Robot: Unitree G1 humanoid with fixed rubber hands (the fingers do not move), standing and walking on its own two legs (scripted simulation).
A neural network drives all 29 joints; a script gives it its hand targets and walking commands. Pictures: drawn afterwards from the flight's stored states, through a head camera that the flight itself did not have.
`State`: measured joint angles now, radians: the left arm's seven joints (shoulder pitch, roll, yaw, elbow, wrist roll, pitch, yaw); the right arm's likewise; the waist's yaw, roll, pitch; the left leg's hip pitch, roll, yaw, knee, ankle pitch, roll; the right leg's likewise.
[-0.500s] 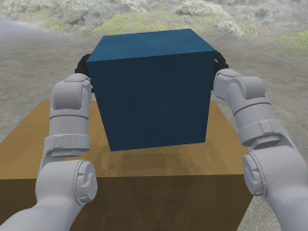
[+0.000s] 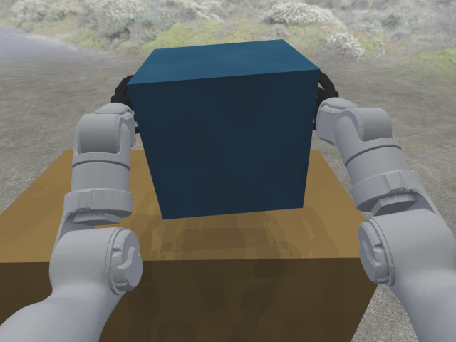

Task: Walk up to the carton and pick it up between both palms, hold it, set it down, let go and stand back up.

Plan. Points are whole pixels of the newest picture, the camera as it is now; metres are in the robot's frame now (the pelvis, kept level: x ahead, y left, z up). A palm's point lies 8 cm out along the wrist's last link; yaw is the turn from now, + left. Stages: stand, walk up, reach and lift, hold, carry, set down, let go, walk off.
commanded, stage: hold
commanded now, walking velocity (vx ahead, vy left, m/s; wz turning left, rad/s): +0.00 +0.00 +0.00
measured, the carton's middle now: (225, 125) +0.39 +0.00 +0.29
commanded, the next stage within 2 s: none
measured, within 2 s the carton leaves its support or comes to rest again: neither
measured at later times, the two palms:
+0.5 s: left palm (124, 120) +0.38 +0.16 +0.30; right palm (323, 113) +0.37 -0.16 +0.32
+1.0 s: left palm (121, 121) +0.37 +0.17 +0.30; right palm (321, 114) +0.36 -0.16 +0.32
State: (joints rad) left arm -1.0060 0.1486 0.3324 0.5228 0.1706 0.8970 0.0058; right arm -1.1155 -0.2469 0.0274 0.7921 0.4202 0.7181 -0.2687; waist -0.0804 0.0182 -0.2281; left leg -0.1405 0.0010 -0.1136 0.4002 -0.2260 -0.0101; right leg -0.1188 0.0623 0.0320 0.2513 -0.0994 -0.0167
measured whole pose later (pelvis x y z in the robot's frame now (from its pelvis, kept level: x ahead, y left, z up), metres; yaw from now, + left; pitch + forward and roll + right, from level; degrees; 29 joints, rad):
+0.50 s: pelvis +0.00 +0.00 +0.00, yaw +0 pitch -1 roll -2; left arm -0.99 0.16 0.32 0.52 0.16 0.89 0.00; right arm -1.11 -0.25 0.04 0.79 0.43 0.72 -0.27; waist -0.08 0.02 -0.23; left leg -0.15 0.00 -0.12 0.40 -0.23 -0.01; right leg -0.13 0.06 0.03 0.25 -0.10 -0.02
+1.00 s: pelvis +0.01 +0.00 +0.00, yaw +0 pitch -2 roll -2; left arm -0.96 0.13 0.32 0.46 0.18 0.91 0.01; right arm -1.08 -0.25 0.04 0.76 0.44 0.72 -0.27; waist -0.09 0.02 -0.22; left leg -0.13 0.00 -0.11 0.40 -0.24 0.00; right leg -0.10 0.06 0.04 0.24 -0.11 -0.01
